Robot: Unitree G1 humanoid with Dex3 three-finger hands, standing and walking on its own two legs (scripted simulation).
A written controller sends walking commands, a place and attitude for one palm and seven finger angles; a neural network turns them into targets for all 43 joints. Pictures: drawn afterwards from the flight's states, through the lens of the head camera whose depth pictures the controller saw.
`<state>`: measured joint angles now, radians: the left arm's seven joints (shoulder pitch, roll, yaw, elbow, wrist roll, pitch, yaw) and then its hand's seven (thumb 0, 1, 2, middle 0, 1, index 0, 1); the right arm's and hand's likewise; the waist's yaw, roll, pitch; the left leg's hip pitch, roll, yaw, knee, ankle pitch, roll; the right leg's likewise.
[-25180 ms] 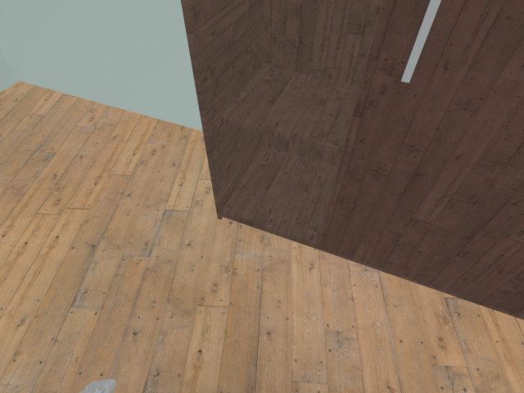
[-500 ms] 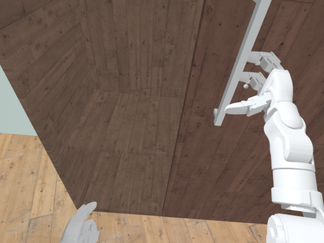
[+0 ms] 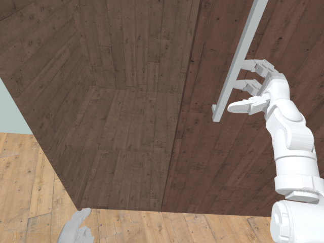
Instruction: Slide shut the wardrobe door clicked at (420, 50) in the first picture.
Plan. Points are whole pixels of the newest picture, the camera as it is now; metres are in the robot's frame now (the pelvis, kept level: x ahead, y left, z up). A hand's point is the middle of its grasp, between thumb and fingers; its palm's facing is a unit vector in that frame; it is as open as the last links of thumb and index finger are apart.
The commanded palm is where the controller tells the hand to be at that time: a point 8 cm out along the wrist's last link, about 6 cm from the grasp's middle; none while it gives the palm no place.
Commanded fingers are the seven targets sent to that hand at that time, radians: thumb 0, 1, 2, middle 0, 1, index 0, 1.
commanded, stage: slide the fingers in behind the handle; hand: right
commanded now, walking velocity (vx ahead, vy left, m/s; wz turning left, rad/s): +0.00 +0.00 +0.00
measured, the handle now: (232, 66) +0.45 -0.12 +0.26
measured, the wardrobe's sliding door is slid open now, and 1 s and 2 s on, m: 0.48 0.48 0.48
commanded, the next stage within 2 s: grip the handle and tug to test in 1.76 s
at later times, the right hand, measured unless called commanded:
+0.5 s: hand (238, 91) +0.40 -0.14 +0.22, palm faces -0.02 +1.00 +0.00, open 14.0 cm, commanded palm +0.38 -0.19 +0.23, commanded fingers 0.00 0.50 -0.30 0.30 1.20 0.30 1.20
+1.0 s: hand (230, 89) +0.40 -0.12 +0.23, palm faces -0.02 +1.00 -0.01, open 14.0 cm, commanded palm +0.37 -0.17 +0.23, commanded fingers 0.00 0.50 -0.30 0.30 1.20 0.30 1.20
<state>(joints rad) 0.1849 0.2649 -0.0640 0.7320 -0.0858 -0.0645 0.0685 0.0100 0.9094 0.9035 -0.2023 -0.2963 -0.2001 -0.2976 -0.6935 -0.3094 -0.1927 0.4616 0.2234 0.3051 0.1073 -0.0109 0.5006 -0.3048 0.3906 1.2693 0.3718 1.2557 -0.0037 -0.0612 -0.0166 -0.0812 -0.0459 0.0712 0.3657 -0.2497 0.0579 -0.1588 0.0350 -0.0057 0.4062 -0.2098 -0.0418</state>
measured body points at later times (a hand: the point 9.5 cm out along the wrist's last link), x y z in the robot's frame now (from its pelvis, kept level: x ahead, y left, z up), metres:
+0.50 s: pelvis +0.00 -0.01 +0.00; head -0.03 +0.02 +0.45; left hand +0.16 +0.23 -0.10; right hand +0.39 -0.19 +0.23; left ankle -0.03 +0.08 -0.74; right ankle +0.01 -0.10 -0.74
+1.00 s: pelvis +0.01 -0.01 +0.00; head -0.02 +0.01 +0.45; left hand +0.18 +0.21 -0.10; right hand +0.39 -0.17 +0.23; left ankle -0.03 +0.08 -0.74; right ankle +0.01 -0.10 -0.74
